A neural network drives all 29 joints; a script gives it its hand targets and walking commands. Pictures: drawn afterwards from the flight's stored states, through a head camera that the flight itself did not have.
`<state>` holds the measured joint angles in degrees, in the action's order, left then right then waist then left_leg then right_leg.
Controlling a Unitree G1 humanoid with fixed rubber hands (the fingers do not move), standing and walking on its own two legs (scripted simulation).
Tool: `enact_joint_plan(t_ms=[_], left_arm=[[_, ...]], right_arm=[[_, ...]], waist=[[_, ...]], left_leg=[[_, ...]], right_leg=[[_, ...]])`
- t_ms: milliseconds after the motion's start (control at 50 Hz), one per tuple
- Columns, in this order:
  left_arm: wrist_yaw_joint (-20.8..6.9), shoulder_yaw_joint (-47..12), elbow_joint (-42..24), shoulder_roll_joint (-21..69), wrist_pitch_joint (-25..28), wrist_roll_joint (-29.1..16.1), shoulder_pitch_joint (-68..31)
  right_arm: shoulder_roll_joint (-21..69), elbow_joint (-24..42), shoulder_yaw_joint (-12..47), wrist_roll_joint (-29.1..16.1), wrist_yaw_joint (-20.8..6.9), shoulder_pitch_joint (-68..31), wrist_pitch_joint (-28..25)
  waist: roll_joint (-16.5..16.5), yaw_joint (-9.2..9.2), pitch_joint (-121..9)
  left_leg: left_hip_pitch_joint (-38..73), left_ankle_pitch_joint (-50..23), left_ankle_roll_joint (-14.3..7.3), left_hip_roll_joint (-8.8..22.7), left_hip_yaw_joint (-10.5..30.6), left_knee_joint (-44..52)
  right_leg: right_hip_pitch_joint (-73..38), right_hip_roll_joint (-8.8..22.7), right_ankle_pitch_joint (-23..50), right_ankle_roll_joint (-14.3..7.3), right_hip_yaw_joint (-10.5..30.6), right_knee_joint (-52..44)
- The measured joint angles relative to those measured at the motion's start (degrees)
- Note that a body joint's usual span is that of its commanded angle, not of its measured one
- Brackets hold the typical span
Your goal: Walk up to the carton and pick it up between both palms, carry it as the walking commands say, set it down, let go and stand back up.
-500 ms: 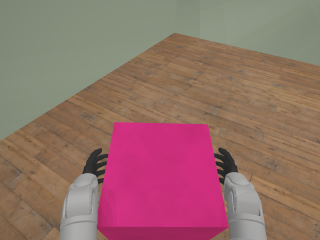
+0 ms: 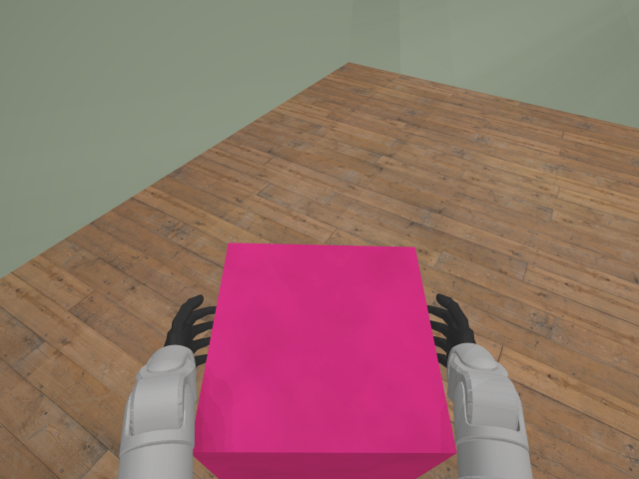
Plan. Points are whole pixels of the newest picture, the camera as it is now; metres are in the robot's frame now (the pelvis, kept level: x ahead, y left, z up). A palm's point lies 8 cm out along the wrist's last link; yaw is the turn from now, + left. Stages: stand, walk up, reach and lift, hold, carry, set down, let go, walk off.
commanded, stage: hold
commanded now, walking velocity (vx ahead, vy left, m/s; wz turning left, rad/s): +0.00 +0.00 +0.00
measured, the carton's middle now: (319, 367) +0.29 +0.00 -0.04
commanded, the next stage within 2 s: carry in 0.22 s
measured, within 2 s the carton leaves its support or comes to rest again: neither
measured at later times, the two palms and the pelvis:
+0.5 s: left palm (194, 322) +0.30 +0.16 +0.06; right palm (474, 334) +0.28 -0.19 +0.07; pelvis -0.01 +0.00 -0.03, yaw -3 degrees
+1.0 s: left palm (203, 319) +0.29 +0.14 +0.09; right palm (499, 339) +0.26 -0.21 +0.08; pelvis -0.04 -0.01 -0.02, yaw -4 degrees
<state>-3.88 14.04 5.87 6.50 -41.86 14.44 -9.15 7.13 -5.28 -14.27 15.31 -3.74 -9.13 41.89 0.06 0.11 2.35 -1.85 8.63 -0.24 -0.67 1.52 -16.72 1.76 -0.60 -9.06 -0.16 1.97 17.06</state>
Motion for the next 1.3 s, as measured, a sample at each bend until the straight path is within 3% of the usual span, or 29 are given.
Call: enact_joint_plan(t_ms=[200, 320, 440, 560, 660, 740, 840, 900, 1060, 1300], left_arm=[[-0.1, 0.2, 0.5, 0.0, 0.0, 0.2, -0.6], [0.4, -0.9, -1.3, -1.1, -2.4, -1.5, -2.1], [2.6, -2.5, -7.6, -2.9, -7.6, -5.3, -5.5], [5.4, -1.6, -12.1, -5.0, -15.2, -9.7, -10.0], [7.2, 0.0, -12.2, -5.4, -20.4, -12.1, -14.2], [8.0, 0.9, -11.8, -3.9, -22.3, -11.3, -15.9], [8.1, 1.8, -14.9, -3.5, -23.2, -11.4, -14.4], [8.2, 2.0, -15.1, -4.2, -23.7, -11.9, -13.9], [8.4, 1.6, -11.3, -5.3, -23.6, -12.5, -15.3], [8.1, 1.5, -8.6, -5.8, -22.7, -12.1, -16.6]], right_arm=[[0.0, -0.4, -0.2, 0.1, 0.0, -0.5, 0.0], [-0.3, 2.5, 0.0, -1.5, 0.8, -0.6, 2.0], [-2.1, 8.8, 0.8, -5.0, 2.2, -3.9, 7.0], [-3.3, 12.2, 0.9, -8.7, 4.8, -8.6, 13.9], [-4.6, 13.3, 0.2, -11.3, 6.9, -12.0, 19.5], [-6.4, 12.8, -0.5, -13.1, 7.3, -13.5, 21.9], [-5.6, 13.2, -0.9, -13.9, 7.7, -14.6, 22.5], [-4.6, 12.8, -1.0, -13.5, 7.9, -14.4, 22.5], [-4.9, 10.5, -0.6, -12.5, 8.0, -14.8, 22.6], [-5.4, 8.2, -0.7, -12.4, 8.0, -15.7, 21.9]], waist=[[0.0, 0.02, -0.1], [0.1, 0.31, -6.1], [0.3, 1.15, -7.0], [1.4, 0.59, -6.8], [-0.4, 0.24, -6.2], [0.7, -1.25, -6.0], [1.8, -2.47, -4.8], [1.9, -2.11, -5.0], [0.6, 0.54, -5.6], [0.3, -0.32, -6.6]], left_leg=[[-0.2, 0.0, 0.0, 0.0, 0.0, -0.2], [-12.1, 4.6, 0.5, 0.2, 0.2, -10.9], [-19.3, 8.1, 0.7, 1.0, -1.5, -19.1], [-22.6, 9.8, 0.6, 1.8, -3.9, -23.2], [-23.5, 11.1, 1.6, 4.2, -4.0, -25.0], [-23.1, 17.7, 2.8, 2.8, -4.6, -24.5], [-20.0, 4.9, 1.1, 1.7, -6.1, -16.4], [-20.1, 6.2, 0.3, 1.7, -6.1, -17.3], [-19.8, 6.2, 1.0, 2.5, -4.7, -17.2], [-19.2, 5.5, 0.8, 2.3, -4.3, -15.8]], right_leg=[[0.2, 0.0, 0.0, 0.0, 0.0, 0.2], [11.8, -0.4, -4.4, -0.1, -0.3, 10.5], [19.7, -1.5, -7.1, -0.3, 1.2, 18.6], [24.6, -2.3, -8.6, -0.3, 3.2, 24.2], [24.9, -3.2, -7.2, -1.0, 1.3, 23.2], [24.7, -1.9, -5.4, -1.4, 1.4, 20.4], [24.5, -0.9, -3.7, -0.5, 2.3, 18.7], [24.5, -0.7, -4.1, -0.5, 2.0, 19.4], [22.9, -1.3, -2.9, -1.0, 0.5, 17.0], [21.9, -1.1, -2.3, -0.9, 0.1, 15.3]])
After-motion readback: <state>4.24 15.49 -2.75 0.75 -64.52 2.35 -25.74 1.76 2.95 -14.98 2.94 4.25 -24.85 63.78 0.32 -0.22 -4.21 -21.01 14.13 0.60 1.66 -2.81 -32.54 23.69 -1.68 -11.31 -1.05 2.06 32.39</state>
